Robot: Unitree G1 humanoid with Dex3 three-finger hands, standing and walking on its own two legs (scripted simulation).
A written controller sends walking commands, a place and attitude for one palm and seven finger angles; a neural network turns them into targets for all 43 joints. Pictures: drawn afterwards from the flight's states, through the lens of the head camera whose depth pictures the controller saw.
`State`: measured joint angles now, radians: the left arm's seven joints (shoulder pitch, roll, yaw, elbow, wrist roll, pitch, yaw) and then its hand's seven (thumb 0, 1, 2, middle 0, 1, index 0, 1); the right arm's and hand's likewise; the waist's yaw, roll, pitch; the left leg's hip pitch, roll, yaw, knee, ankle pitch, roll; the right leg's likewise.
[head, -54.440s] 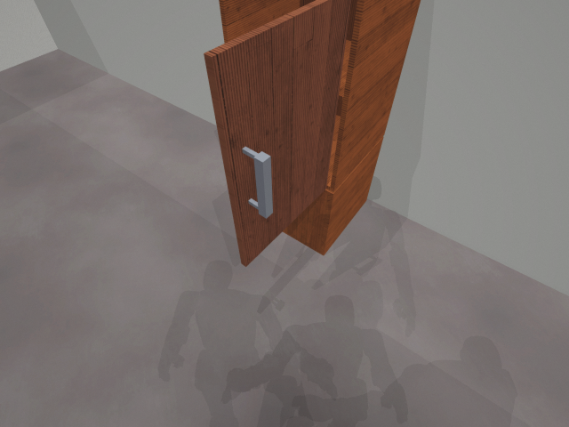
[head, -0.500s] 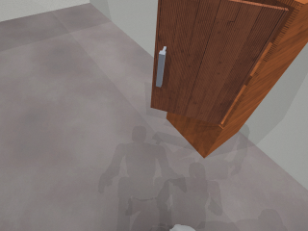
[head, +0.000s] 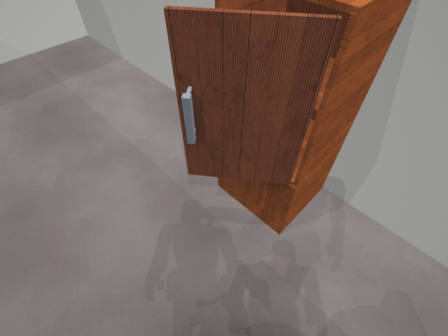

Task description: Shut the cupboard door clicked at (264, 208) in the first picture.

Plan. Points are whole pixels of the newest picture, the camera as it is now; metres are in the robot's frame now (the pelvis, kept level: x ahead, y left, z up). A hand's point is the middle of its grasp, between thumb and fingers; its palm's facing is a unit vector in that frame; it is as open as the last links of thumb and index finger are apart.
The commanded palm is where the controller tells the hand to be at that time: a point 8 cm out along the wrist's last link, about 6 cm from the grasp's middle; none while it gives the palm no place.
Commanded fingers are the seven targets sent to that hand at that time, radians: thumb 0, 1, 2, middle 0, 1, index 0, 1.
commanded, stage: take the last steps up to it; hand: left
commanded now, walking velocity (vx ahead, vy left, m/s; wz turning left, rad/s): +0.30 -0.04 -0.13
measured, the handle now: (190, 116) +0.70 +0.14 -0.04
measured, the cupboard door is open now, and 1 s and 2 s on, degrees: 38 38 38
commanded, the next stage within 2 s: come to a stop and stand still in 0.50 s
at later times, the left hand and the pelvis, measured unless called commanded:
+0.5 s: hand (171, 304) +0.22 +0.13 -0.17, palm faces -0.05 -0.97 -0.22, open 7.4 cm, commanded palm none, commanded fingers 0.00 0.90 0.90 -0.20 -0.30 -0.20 -0.30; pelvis +0.13 -0.05 -0.01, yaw -4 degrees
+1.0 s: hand (179, 292) +0.24 +0.12 -0.18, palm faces +0.00 -0.97 -0.23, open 7.4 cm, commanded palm none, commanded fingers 0.00 0.90 0.90 -0.20 -0.30 -0.20 -0.30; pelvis +0.20 -0.06 -0.01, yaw -5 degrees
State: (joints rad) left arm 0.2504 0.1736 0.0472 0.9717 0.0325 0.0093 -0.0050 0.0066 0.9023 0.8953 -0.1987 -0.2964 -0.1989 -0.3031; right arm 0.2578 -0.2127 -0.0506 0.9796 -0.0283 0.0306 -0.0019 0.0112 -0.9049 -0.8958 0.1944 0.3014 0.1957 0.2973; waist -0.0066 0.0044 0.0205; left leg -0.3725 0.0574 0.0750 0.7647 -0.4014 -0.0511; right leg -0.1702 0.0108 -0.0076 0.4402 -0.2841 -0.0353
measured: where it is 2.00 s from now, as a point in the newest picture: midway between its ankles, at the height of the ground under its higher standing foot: outside the picture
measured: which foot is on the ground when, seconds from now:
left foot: up 0.00-0.04, down 0.06-0.44, up 0.46-0.76, down 0.78-1.00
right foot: down 0.00-0.06, up 0.08-0.40, down 0.42-0.84, up 0.86-1.00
